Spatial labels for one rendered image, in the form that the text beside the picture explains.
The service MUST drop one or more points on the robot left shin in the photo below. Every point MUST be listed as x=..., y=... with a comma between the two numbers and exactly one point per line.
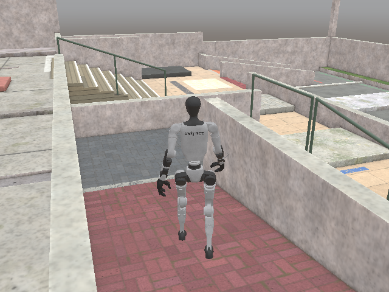
x=181, y=214

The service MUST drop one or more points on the robot left foot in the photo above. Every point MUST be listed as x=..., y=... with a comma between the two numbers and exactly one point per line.
x=182, y=235

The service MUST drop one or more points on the robot left forearm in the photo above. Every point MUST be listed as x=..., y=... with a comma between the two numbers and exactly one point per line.
x=165, y=167

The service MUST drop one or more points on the left robot upper arm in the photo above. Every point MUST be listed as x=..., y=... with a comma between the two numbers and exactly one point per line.
x=172, y=138

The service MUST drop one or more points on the robot left hand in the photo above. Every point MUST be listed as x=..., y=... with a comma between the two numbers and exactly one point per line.
x=160, y=184

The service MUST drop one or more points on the right robot upper arm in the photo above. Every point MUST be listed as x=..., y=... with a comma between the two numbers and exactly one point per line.
x=212, y=127

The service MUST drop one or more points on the robot right hand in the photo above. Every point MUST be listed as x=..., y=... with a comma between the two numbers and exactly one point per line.
x=219, y=169

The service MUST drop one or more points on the robot right forearm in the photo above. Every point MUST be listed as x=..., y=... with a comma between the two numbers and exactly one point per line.
x=220, y=157

